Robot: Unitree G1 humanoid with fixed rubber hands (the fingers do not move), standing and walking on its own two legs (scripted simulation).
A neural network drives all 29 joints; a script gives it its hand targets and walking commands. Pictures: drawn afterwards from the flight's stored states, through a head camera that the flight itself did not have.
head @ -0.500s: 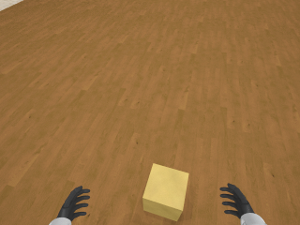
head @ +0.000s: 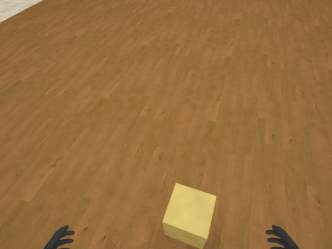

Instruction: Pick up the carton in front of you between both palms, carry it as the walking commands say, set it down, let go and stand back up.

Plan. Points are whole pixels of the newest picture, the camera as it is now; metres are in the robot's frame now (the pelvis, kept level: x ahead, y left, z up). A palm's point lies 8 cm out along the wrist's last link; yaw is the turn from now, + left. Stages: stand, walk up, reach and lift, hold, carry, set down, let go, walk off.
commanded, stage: stand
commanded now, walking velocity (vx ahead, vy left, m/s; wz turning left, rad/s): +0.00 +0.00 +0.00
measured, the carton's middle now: (189, 216) +0.38 -0.08 -0.64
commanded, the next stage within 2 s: none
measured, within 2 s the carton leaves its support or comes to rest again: neither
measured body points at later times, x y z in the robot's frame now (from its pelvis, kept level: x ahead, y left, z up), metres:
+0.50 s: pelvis -0.01 +0.00 +0.01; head -0.01 -0.01 +0.46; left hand +0.10 +0.31 -0.09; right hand +0.11 -0.29 -0.11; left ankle -0.06 +0.14 -0.73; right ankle -0.01 -0.10 -0.73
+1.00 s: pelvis -0.03 +0.01 +0.01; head -0.03 -0.01 +0.46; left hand +0.07 +0.32 -0.10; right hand +0.07 -0.30 -0.11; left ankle -0.06 +0.14 -0.73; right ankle -0.01 -0.10 -0.73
